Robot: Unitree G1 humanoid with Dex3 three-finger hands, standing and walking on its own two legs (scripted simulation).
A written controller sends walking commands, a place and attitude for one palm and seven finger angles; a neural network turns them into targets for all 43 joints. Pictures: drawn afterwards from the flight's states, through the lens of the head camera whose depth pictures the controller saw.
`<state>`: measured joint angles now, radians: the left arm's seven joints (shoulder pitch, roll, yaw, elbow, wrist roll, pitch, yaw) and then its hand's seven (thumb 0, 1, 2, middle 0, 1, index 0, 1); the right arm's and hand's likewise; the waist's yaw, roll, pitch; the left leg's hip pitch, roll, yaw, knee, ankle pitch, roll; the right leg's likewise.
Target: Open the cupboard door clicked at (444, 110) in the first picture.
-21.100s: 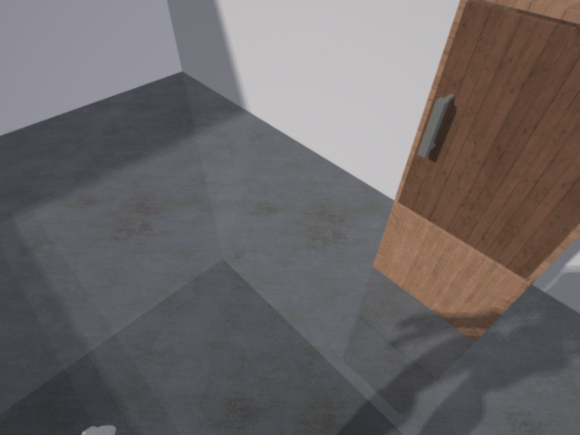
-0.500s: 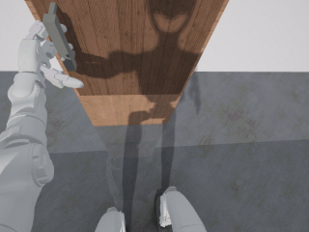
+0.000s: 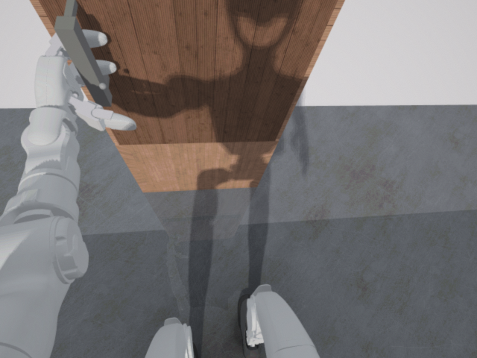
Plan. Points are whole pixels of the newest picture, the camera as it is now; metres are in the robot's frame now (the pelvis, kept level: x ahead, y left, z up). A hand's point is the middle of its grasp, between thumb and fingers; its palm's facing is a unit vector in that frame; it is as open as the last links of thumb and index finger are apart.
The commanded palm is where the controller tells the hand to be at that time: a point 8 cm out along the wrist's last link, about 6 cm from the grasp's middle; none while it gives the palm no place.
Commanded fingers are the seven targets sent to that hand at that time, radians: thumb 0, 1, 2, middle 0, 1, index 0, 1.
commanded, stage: slide the fingers in behind the handle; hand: left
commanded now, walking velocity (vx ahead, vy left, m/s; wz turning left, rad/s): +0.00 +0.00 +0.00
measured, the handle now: (89, 58) +0.59 +0.17 +0.06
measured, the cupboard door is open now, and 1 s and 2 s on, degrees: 0 0 28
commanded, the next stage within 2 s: close the thumb around the handle in 0.24 s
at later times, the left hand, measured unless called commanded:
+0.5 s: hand (103, 86) +0.53 +0.15 +0.06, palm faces -0.05 -1.00 -0.03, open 13.5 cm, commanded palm +0.51 +0.18 +0.06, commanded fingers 0.00 0.00 0.52 -0.34 -1.25 -0.34 -1.25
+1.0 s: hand (103, 85) +0.54 +0.15 +0.06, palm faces -0.06 -1.00 -0.03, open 5.8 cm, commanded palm +0.51 +0.18 +0.06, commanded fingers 0.00 0.90 0.90 -0.40 -1.35 -0.40 -1.35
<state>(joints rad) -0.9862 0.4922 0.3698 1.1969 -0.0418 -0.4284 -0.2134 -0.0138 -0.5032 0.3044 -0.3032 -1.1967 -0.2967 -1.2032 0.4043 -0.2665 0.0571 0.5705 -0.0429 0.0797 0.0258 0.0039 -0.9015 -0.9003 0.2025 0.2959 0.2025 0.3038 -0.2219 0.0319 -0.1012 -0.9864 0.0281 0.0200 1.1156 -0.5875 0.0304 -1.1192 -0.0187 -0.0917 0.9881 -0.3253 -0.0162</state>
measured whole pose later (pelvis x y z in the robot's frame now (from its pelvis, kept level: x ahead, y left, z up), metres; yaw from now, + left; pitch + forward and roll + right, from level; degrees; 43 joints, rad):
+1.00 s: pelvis +0.01 +0.00 +0.00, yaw +1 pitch +26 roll -3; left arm -0.99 0.46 0.33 1.20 -0.06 -0.44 -0.20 0.01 0.72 0.83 -0.39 -1.33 -0.36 -1.34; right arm 0.40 -0.27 0.04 0.59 -0.05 0.08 0.03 0.00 -0.90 -0.90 0.20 0.30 0.20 0.30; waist -0.21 0.04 -0.10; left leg -0.98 0.02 0.01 1.11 -0.59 0.03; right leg -1.11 -0.03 -0.10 0.99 -0.34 -0.02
